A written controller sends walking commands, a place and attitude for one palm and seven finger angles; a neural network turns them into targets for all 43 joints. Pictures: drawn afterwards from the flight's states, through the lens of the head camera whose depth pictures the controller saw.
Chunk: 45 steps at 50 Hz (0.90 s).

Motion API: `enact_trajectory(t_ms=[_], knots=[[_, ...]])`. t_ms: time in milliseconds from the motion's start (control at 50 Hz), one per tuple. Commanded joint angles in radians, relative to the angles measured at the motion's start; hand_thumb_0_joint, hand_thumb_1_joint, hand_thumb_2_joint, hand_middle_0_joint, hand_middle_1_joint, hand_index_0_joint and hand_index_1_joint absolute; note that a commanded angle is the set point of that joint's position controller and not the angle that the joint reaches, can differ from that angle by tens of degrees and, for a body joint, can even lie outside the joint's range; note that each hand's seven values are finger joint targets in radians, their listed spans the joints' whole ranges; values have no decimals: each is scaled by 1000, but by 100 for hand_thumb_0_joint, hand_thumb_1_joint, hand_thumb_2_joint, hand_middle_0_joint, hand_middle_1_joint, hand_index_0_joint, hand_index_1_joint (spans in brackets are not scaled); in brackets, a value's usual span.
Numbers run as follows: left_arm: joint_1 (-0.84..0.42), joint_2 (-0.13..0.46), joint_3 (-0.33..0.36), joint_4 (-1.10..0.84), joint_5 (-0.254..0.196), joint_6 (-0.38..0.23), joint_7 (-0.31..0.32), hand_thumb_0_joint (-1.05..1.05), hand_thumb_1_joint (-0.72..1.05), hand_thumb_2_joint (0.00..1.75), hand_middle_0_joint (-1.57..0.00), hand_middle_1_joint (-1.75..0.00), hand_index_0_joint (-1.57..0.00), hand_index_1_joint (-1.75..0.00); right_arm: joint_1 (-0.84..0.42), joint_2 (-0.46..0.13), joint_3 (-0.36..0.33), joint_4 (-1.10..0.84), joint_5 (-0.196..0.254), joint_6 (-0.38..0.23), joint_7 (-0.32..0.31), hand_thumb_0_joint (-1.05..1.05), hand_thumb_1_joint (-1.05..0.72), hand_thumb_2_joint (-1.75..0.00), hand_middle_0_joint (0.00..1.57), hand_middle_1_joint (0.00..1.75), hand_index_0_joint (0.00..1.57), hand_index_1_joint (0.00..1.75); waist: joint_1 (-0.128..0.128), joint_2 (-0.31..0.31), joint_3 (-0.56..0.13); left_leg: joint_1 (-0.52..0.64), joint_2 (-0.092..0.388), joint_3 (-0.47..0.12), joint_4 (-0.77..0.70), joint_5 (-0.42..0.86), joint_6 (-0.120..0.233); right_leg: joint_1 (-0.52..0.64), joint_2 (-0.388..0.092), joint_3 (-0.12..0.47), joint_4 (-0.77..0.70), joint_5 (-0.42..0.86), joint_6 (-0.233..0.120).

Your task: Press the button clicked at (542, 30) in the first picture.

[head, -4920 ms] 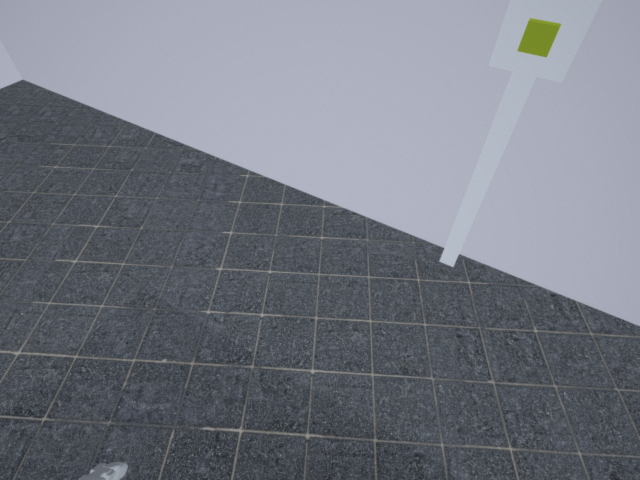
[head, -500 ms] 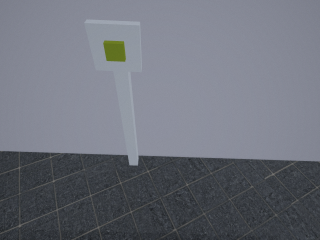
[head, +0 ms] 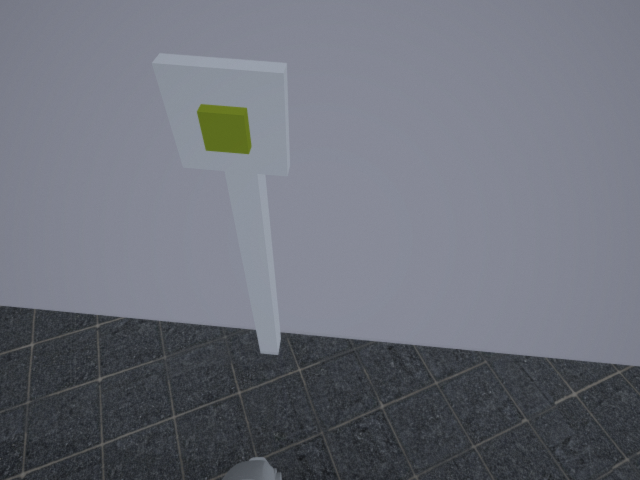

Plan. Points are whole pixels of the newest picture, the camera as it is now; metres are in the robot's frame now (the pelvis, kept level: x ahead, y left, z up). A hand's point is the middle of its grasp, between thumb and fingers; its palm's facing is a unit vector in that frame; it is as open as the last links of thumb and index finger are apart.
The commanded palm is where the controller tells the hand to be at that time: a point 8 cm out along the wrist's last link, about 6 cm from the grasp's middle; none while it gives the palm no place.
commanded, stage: come to a stop and stand still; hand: left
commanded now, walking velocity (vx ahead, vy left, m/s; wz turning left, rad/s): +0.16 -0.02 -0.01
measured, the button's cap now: (226, 128) +0.56 +0.20 +0.13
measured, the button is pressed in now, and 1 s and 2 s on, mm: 0 0 0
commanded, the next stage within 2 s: look again from close up in 1.62 s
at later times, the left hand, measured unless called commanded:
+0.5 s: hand (190, 474) +0.15 +0.20 -0.16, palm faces -0.01 -0.97 -0.26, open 7.4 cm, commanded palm none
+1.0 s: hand out of the picture +0.05 +0.20 -0.18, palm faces +0.04 -0.97 -0.22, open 7.4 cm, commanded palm none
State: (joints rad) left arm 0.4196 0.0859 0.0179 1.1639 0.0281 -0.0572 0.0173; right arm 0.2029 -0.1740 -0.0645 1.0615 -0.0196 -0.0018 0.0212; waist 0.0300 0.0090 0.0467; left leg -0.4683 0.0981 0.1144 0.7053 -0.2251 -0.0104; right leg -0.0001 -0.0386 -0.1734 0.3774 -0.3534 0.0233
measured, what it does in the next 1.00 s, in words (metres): steps on the spot: left foot, then right foot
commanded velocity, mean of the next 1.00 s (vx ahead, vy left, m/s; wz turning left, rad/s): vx -0.07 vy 0.01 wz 0.00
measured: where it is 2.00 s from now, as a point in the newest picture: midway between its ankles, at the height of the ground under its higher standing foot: outside the picture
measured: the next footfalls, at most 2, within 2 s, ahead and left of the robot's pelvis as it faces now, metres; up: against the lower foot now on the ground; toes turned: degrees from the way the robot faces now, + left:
left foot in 0.04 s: +0.14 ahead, +0.11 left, +0.00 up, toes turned +9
right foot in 0.54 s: +0.09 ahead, -0.14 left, +0.00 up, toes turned -7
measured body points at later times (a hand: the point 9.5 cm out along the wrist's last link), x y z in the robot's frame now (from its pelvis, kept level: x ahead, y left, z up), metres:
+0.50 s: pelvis +0.06 +0.00 +0.00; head +0.08 +0.00 +0.45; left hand +0.15 +0.25 -0.14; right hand +0.10 -0.24 -0.15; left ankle +0.11 +0.11 -0.73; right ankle +0.06 -0.14 -0.71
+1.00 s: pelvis +0.03 +0.00 +0.00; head +0.04 +0.01 +0.45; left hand +0.05 +0.25 -0.16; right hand +0.05 -0.24 -0.15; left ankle +0.01 +0.13 -0.74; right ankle +0.06 -0.14 -0.73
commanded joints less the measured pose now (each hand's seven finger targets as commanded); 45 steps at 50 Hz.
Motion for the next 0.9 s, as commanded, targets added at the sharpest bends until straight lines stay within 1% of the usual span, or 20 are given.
enact_trajectory(t_ms=[0,20,40,60,100,120,180,240,320,440,480,500,520,540,560,620,680,800,860,880], knots=[[33,151,33,-28,-8,-1,16,0,90,90,-20,-30,-20,-30,185,-62,-1,7,-7,-48,-16,0,-90,-90,20,30,20,30,-104,-40,-29,375,-29,11,-220,132,32,-195,-159,68,201,467,-82],[84,110,29,-39,-18,4,12,0,90,90,-20,-30,-20,-30,290,-164,-21,26,-19,-56,-28,0,-90,-90,20,30,20,30,-120,180,-144,576,182,-234,-253,292,107,-356,-56,4,441,170,-34],[83,90,23,-63,-19,4,10,0,90,90,-20,-30,-20,-30,344,-226,-27,37,-7,-44,-36,0,-90,-90,20,30,20,30,-120,314,-191,599,342,-433,-361,381,198,-450,29,19,677,-281,-20],[48,98,18,-68,-17,22,21,0,90,90,-20,-30,-20,-30,281,-213,-18,28,-2,-36,-52,0,-90,-90,20,30,20,30,-104,306,-184,511,361,-443,-403,329,198,-467,-5,127,782,-286,-28],[-27,80,18,-53,-15,34,17,0,90,90,-20,-30,-20,-30,94,-109,9,-16,-2,-36,-60,0,-90,-90,20,30,20,30,-51,92,-2,257,290,-294,-427,420,179,-427,-78,169,720,-145,-5],[-16,68,17,-47,-13,45,14,0,90,90,-20,-30,-20,-30,58,-85,21,-20,-1,-41,-64,0,-90,-90,20,30,20,30,-28,59,17,211,256,-217,-431,511,154,-377,-86,172,658,-104,8],[18,99,30,-54,-10,87,16,0,90,90,-20,-30,-20,-30,36,-108,7,-22,7,-30,-77,0,-90,-90,20,30,20,30,-16,56,-51,262,261,-151,-407,637,169,-360,-66,161,623,-62,27],[-24,129,50,-110,0,114,16,0,90,90,-20,-30,-20,-30,28,-131,-9,-40,5,-14,-79,0,-90,-90,20,30,20,30,-19,74,-66,273,269,-136,-395,605,188,-440,-39,183,730,-42,30],[-87,143,58,-172,-2,123,12,0,90,90,-20,-30,-20,-30,-14,-138,-21,-67,-2,-5,-70,0,-90,-90,20,30,20,30,-21,137,-62,263,241,-100,-373,526,183,-460,-27,180,698,-36,31],[-143,135,43,-211,-7,92,14,0,90,90,-20,-30,-20,-30,-2,-154,-35,-71,-9,11,-48,0,-90,-90,20,30,20,30,-36,194,-79,271,214,-123,-335,373,161,-319,-18,110,340,-53,9],[-88,154,43,-189,-5,73,16,0,90,90,-20,-30,-20,-30,5,-144,-33,-71,-1,15,-40,0,-90,-90,20,30,20,30,-5,125,-98,225,157,-90,-254,251,104,-181,-13,87,102,143,10],[-79,196,44,-187,2,61,21,0,90,90,-20,-30,-20,-30,26,-100,-28,-71,8,15,-34,0,-90,-90,20,30,20,30,-5,-5,-99,192,86,-45,-154,96,45,-145,-86,168,-20,252,-2],[-119,273,50,-198,7,47,26,0,90,90,-20,-30,-20,-30,52,-31,-14,-91,14,19,-28,0,-90,-90,20,30,20,30,-37,-234,-74,68,-19,13,-64,-199,-13,-146,-290,401,-70,418,-76],[-119,308,49,-215,1,53,22,0,90,90,-20,-30,-20,-30,11,-44,-11,-109,12,36,-27,0,-90,-90,20,30,20,30,-2,-206,-60,88,-45,-58,52,-339,-14,-244,-376,426,-95,450,-161],[-134,309,60,-208,2,49,25,0,90,90,-20,-30,-20,-30,-10,-51,-14,-118,5,53,-31,0,-90,-90,20,30,20,30,-7,-279,-57,58,-56,-88,139,-358,-16,-256,-362,460,-103,482,-188],[-207,263,53,-218,-2,50,27,0,90,90,-20,-30,-20,-30,42,-83,-18,-72,3,54,-28,0,-90,-90,20,30,20,30,-33,-181,-38,18,-61,-124,297,-224,-26,-209,-280,342,-48,510,-179],[-194,260,62,-219,0,51,29,0,90,90,-20,-30,-20,-30,54,-79,-19,-69,2,53,-22,0,-90,-90,20,30,20,30,-19,-177,-31,12,-62,-116,287,-169,-39,-195,-264,307,-64,410,-157],[-135,283,73,-184,6,55,25,0,90,90,-20,-30,-20,-30,28,-59,-2,-89,8,32,-25,0,-90,-90,20,30,20,30,21,-203,-55,110,-68,-73,-13,-212,-31,-153,-268,344,-65,324,-180],[-186,268,68,-175,-5,63,22,0,90,90,-20,-30,-20,-30,131,-46,5,-42,11,21,-31,0,-90,-90,20,30,20,30,-31,-189,-70,321,-81,-40,-264,-37,-20,-269,-202,290,-23,195,-116],[-190,243,59,-176,-12,69,20,0,90,90,-20,-30,-20,-30,156,-64,8,-29,10,13,-34,0,-90,-90,20,30,20,30,-40,-111,-69,389,-57,-66,-327,-4,-8,-331,-156,257,15,108,-80]])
